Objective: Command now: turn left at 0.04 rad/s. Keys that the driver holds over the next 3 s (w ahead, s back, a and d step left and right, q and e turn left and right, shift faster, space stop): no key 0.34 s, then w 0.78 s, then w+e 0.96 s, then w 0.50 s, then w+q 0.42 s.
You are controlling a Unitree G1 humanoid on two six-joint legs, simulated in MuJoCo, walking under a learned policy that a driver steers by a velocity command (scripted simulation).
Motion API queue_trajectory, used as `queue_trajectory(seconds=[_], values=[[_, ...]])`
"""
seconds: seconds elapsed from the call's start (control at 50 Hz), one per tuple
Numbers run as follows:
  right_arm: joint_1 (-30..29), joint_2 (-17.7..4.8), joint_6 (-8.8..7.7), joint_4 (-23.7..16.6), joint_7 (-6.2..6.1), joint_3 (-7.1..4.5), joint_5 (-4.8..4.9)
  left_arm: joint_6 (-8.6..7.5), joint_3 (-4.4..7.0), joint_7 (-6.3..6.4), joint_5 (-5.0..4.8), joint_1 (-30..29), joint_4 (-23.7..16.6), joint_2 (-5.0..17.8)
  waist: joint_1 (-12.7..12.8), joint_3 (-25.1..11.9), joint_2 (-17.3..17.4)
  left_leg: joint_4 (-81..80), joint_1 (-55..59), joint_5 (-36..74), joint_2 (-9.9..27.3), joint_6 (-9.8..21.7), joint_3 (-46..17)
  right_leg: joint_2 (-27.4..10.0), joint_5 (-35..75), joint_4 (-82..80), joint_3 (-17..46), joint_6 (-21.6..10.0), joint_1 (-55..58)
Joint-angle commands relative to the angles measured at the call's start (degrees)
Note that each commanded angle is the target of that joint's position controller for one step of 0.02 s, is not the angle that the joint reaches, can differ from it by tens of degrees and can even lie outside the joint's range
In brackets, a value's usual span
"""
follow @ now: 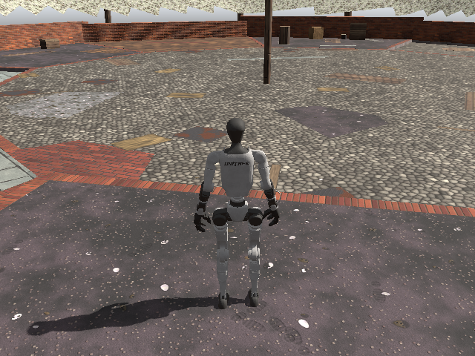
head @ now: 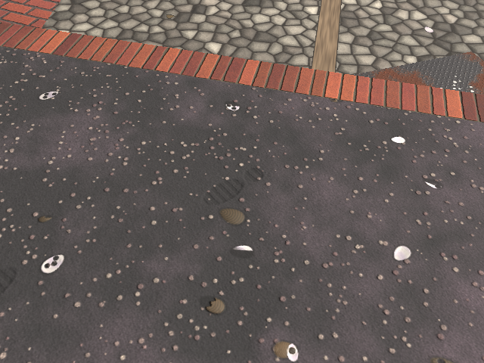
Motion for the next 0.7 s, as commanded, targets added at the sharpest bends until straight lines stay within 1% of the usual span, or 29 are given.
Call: queue_trajectory(seconds=[0.02, 0.18, 0.34, 0.36, 0.4, 0.42, 0.44, 0.46, 0.48, 0.5, 0.52, 0.54, 0.56, 0.58, 0.6, 0.62, 0.64, 0.66, 0.68, 0.7], values=[[1.16, -6.69, -0.64, 0.11, -0.27, -1.14, -0.01, -0.36, 0.89, 0.23, -0.01, 1.29, 0.39, 4.95, -0.48, 1.02, 1.63, -5.46, -4.37, 8.87, 7.47, 1.79, -6.97, -4.77, 6.38, -2.46, 4.94, -0.86, 1.63], [3.23, -5.72, -0.82, 4.19, -0.41, -0.51, -0.03, -0.34, 0.32, 0.5, -0.09, 1.43, 4.9, 4.16, -0.52, 1.12, 1.04, -6.28, -5.11, 7.1, 6.95, 1.74, -6.58, -5.18, 5.59, -2.44, 5.07, -1.01, 1.88], [5.95, -4.33, -0.8, 7.06, -0.54, 0.07, -0.07, -0.38, -0.33, 0.75, -0.16, 2.25, 7.87, 3.01, -0.73, 1.6, 1.0, -6.02, -5.26, 7.0, 6.56, 1.62, -5.99, -5.32, 5.14, -2.24, 5.14, -1.13, 0.86], [6.81, -4.37, -0.71, 7.44, -0.54, 0.04, -0.12, -0.36, -0.42, 0.73, -0.09, 2.82, 8.24, 2.74, -0.88, 0.42, 1.4, -6.69, -4.92, 1.07, 6.13, 1.9, -6.07, -4.55, 0.8, -1.85, 4.53, -1.28, 1.01], [8.02, -6.87, -0.04, 7.6, -0.49, -1.11, -0.16, -0.1, -0.01, 0.54, 0.28, 2.73, 7.85, 3.21, -1.31, 1.96, 4.0, -7.34, -6.95, -18.48, 5.69, 4.29, -8.16, -0.96, -13.75, 3.37, 1.67, -2.31, -2.84], [9.3, -7.59, 0.34, 7.6, -0.31, -1.63, -0.36, 0.03, 0.07, 0.24, 0.67, 1.7, 7.18, 3.12, -2.11, 4.56, 5.09, -8.94, -7.96, -27.69, 7.2, 6.03, -11.23, 0.3, -18.9, 6.42, 0.89, -2.78, -7.75], [11.31, -8.11, 0.51, 7.87, -0.2, -2.09, -0.44, -0.05, -0.1, -0.1, 1.05, 0.27, 6.23, 2.06, -3.15, 7.0, 7.04, -11.53, -7.84, -33.75, 10.31, 8.06, -15.95, 1.37, -19.45, 10.6, -0.53, -2.89, -12.48], [12.89, -8.42, 0.49, 8.22, -0.16, -2.52, -0.53, -0.4, -0.48, -0.41, 1.55, -0.47, 5.4, 0.41, -3.65, 8.5, 9.2, -13.8, -7.25, -36.28, 14.22, 10.3, -20.93, 1.32, -16.39, 15.01, -2.34, -2.97, -15.46], [13.33, -7.87, 0.25, 8.25, -0.08, -2.7, -0.64, -1.0, -0.55, -0.61, 1.73, -1.22, 4.6, 0.15, -3.84, 9.28, 9.47, -15.21, -7.5, -34.51, 16.85, 11.92, -23.87, -0.22, -13.59, 18.45, -1.89, -3.27, -17.07], [13.02, -7.66, -0.12, 8.01, 0.03, -2.87, -0.94, -1.67, -0.33, -0.83, 1.5, -1.73, 3.89, 0.77, -3.55, 8.95, 8.73, -15.48, -6.63, -30.85, 17.75, 12.57, -24.37, -1.15, -13.85, 20.31, -1.03, -3.58, -18.39], [12.42, -7.84, -0.59, 7.66, 0.14, -3.11, -1.14, -2.35, -0.08, -1.14, 1.27, -1.78, 3.32, 1.42, -3.08, 8.13, 7.87, -14.94, -5.28, -27.17, 17.73, 12.64, -23.28, -1.72, -14.76, 20.18, -0.57, -3.88, -18.87], [11.43, -7.94, -0.98, 7.27, 0.24, -3.32, -1.0, -2.97, 0.08, -1.46, 0.99, -1.03, 3.08, 1.48, -2.18, 7.29, 7.3, -13.98, -5.27, -24.43, 16.86, 12.12, -20.98, -1.76, -14.58, 17.73, -0.82, -4.21, -17.08], [9.69, -7.99, -1.28, 6.77, 0.34, -3.51, -0.59, -3.49, 0.1, -1.61, 0.65, 1.38, 3.49, 0.84, -0.51, 6.71, 7.24, -12.42, -8.16, -22.43, 15.25, 11.12, -17.89, -1.22, -12.03, 12.97, -1.85, -4.63, -11.55], [7.13, -7.5, -1.44, 6.03, 0.49, -3.56, -0.07, -3.92, 0.13, -1.52, 0.25, 5.99, 5.01, -0.15, 2.12, 6.38, 6.51, -9.55, -13.94, -21.14, 12.67, 9.59, -14.09, 0.28, -7.62, 6.29, -3.59, -4.95, -1.95], [5.6, -6.35, -1.69, 5.2, 0.6, -3.42, -0.15, -4.15, 0.58, -1.18, 0.1, 11.38, 7.19, 0.21, 4.16, 5.91, 3.73, -4.23, -19.87, -19.62, 9.44, 8.07, -10.64, 1.66, -6.76, 2.05, -3.18, -4.72, 7.49], [4.03, -3.44, -2.34, 3.77, 0.85, -2.65, -0.46, -4.62, 1.42, -0.57, 0.76, 17.44, 8.48, 3.27, 6.28, 4.41, -5.06, 9.23, -27.03, -16.16, 4.52, 5.81, -3.97, -6.84, -14.8, -5.47, 9.41, -5.49, 15.41], [2.75, 0.17, -3.01, 1.42, 1.37, -1.67, -0.47, -4.64, 2.96, -0.49, 0.36, 24.19, 9.55, 9.56, 7.54, 1.84, -16.96, 25.59, -36.4, -15.82, -2.06, 3.65, 5.15, -19.84, -31.26, -15.67, 33.14, -9.78, 19.85], [2.06, -4.84, -3.16, 0.97, 1.78, -2.75, -2.25, -4.01, 2.84, -0.42, 0.33, 21.94, 10.01, 8.35, 4.73, 5.8, -10.27, 35.06, -38.31, -15.44, 1.24, 4.12, 2.91, -22.83, -34.58, -16.18, 37.18, -12.34, 13.66], [1.64, -4.41, -3.46, 1.27, 2.5, -2.78, -2.3, -4.32, 2.09, -0.75, 0.43, 16.24, 7.78, 5.46, 1.86, 8.84, -3.95, 38.7, -38.5, -9.68, 3.9, 4.35, 1.41, -20.64, -31.11, -15.88, 32.74, -11.89, 9.25], [2.77, -2.82, -3.87, 2.03, 3.09, -2.43, -1.81, -4.94, 1.8, -0.96, 0.38, 12.84, 6.47, 4.4, 0.14, 8.73, -2.27, 39.06, -36.99, -4.94, 5.35, 3.89, 1.14, -17.92, -23.7, -16.1, 27.11, -10.82, 7.43]])
Next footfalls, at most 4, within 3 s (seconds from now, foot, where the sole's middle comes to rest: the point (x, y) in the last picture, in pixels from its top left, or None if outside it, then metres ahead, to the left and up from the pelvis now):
1.08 left None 0.42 0.03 -0.78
1.62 right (299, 308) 0.70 -0.14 -0.78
2.14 left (285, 213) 1.06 -0.11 -0.78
2.64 right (371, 203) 1.12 -0.42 -0.78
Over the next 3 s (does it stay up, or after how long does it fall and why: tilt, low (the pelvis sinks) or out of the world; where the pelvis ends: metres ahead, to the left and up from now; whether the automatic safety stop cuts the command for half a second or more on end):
stays up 1.19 -0.37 0.00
